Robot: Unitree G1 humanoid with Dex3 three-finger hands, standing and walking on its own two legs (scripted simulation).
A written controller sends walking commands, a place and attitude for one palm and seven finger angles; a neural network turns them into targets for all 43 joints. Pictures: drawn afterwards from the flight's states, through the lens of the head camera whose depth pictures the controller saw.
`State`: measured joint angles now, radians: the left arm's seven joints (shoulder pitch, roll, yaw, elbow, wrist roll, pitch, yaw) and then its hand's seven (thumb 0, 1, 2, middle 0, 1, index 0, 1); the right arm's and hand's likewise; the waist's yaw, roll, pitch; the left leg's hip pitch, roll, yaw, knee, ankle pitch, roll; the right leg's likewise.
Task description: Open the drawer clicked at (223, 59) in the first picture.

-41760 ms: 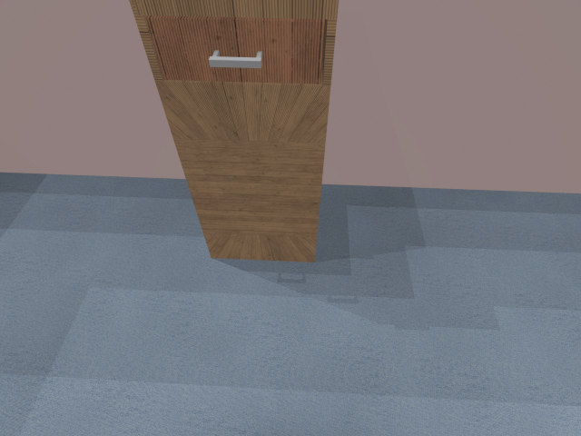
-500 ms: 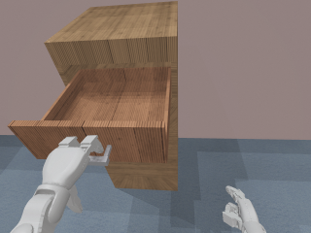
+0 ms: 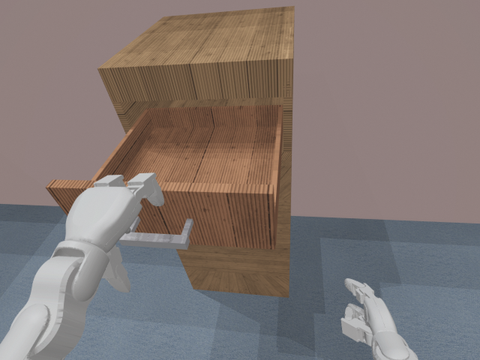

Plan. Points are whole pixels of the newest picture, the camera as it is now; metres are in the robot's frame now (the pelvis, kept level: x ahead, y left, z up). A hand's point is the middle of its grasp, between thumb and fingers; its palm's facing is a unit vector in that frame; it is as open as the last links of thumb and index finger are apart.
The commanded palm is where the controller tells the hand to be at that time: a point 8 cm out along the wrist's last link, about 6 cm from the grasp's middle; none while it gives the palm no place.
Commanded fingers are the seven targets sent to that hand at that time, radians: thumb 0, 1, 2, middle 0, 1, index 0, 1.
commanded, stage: lift the hand off the handle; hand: left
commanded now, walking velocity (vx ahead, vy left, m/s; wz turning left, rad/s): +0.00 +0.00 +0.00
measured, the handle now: (157, 231) +0.27 +0.20 +0.10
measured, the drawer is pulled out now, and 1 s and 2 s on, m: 0.30 0.30 0.30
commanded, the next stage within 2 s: draw the hand back to the body in 0.54 s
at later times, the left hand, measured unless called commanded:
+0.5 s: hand (113, 171) +0.27 +0.23 +0.23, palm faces +0.26 -0.07 -0.96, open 13.9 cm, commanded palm +0.21 +0.22 +0.30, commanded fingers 0.00 -0.50 0.30 -0.30 -1.20 -0.30 -1.20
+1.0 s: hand (115, 194) +0.25 +0.22 +0.21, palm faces +0.18 -0.06 -0.98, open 13.9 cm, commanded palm +0.19 +0.23 +0.29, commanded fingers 0.00 -0.50 0.30 -0.30 -1.20 -0.30 -1.20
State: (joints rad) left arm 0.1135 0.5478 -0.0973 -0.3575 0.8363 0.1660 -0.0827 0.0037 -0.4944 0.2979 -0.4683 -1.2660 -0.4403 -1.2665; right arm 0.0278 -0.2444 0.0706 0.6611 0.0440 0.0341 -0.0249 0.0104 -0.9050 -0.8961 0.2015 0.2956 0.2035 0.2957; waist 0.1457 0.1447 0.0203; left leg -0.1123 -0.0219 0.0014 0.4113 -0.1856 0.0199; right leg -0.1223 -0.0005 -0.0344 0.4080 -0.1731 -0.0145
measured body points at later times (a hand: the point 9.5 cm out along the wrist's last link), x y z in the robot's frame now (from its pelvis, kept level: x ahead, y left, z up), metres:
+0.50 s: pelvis -0.01 -0.01 +0.00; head -0.04 -0.07 +0.44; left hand +0.25 +0.23 +0.28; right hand +0.24 -0.20 -0.08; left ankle +0.03 +0.11 -0.74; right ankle +0.04 -0.11 -0.74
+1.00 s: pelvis +0.01 -0.01 -0.01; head -0.01 -0.07 +0.44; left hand +0.23 +0.22 +0.27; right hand +0.27 -0.19 -0.09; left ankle +0.03 +0.11 -0.74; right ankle +0.04 -0.11 -0.74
